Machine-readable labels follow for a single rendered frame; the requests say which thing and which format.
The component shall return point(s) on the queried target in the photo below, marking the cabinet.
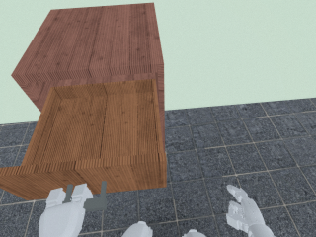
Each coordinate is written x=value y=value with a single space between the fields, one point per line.
x=92 y=45

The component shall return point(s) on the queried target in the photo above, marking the robot left hand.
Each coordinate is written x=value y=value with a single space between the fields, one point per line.
x=64 y=219

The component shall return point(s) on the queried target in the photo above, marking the robot right forearm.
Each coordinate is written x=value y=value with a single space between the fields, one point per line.
x=260 y=230

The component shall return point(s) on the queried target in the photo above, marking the left robot thigh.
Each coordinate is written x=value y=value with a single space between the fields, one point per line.
x=138 y=230

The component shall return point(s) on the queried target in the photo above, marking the handle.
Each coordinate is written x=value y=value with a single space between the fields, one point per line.
x=91 y=204

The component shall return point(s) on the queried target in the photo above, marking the robot right hand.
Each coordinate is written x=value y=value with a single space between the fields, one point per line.
x=241 y=217

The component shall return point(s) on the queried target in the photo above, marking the drawer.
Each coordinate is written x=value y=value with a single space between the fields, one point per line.
x=90 y=133

